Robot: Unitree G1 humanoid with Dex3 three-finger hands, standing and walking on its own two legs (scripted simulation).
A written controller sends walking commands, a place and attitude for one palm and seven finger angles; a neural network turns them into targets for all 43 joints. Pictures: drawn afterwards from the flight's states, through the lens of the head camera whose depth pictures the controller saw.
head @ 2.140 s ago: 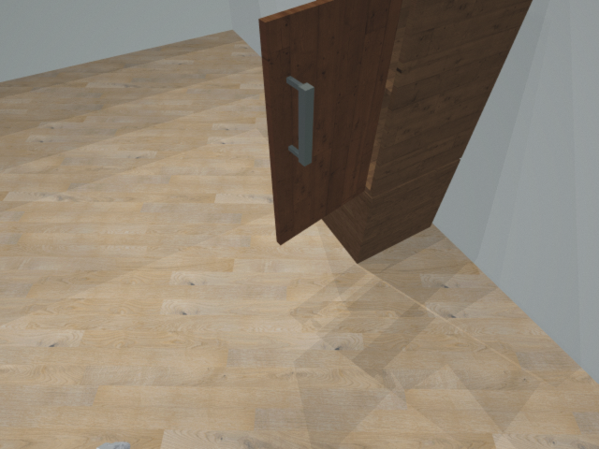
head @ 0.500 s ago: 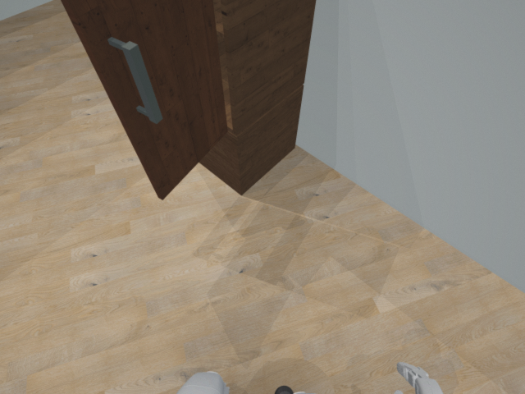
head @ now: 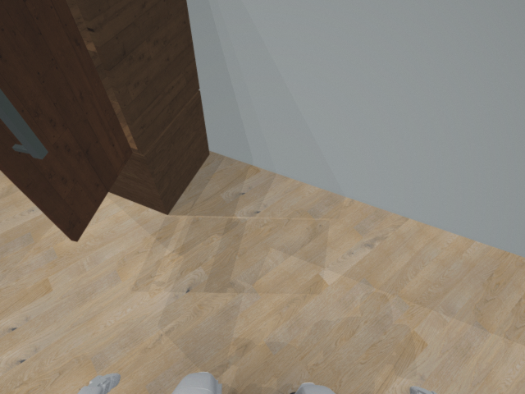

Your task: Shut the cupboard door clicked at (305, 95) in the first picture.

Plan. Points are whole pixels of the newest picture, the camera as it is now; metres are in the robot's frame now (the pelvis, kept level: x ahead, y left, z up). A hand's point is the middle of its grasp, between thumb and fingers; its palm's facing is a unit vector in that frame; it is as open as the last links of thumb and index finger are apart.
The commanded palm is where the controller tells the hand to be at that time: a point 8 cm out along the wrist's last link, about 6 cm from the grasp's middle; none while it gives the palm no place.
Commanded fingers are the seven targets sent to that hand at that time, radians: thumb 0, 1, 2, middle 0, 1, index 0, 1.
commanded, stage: walk around to get in front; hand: left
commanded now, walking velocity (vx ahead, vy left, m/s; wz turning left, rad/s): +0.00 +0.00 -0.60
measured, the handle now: (3, 119) +0.51 +0.49 +0.07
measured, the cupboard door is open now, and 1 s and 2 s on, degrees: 100 100 100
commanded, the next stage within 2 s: none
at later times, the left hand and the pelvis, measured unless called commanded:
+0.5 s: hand (176, 385) +0.14 +0.15 -0.15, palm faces -0.31 -0.92 -0.26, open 7.4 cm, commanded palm none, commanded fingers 0.00 0.90 0.90 -0.20 -0.30 -0.20 -0.30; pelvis +0.00 -0.02 +0.01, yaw -19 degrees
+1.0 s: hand (220, 359) +0.19 +0.08 -0.16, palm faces -0.55 -0.79 -0.26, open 7.4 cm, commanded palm none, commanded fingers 0.00 0.90 0.90 -0.20 -0.30 -0.20 -0.30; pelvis -0.01 -0.04 +0.00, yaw -36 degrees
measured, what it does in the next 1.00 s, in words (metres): steps on the spot, turning right: left foot, then right foot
